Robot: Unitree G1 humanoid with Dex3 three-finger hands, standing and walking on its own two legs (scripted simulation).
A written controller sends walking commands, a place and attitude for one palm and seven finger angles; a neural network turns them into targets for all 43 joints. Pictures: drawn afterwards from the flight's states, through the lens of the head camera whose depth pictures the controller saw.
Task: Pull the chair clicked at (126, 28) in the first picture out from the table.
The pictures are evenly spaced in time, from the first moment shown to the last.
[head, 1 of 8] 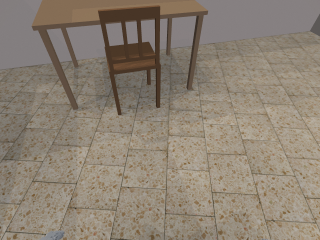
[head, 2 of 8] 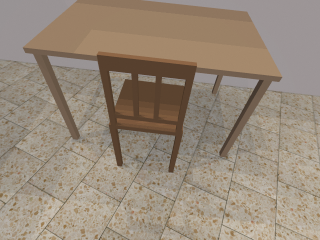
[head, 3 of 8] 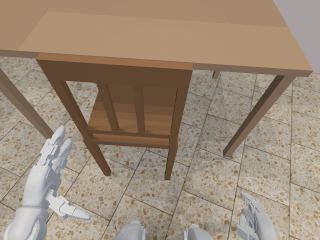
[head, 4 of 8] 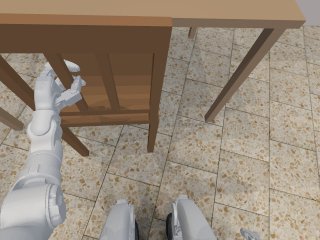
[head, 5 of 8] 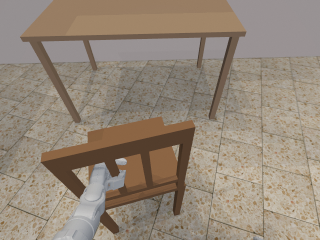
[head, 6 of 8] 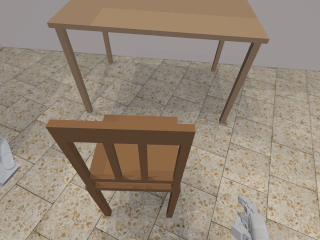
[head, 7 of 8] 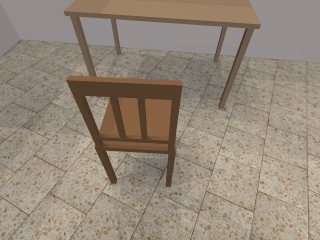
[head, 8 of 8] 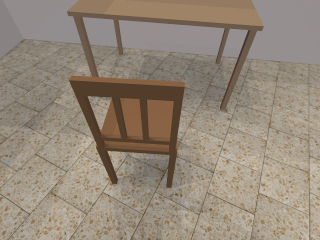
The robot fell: no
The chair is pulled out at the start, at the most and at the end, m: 0.00 0.62 0.59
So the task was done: yes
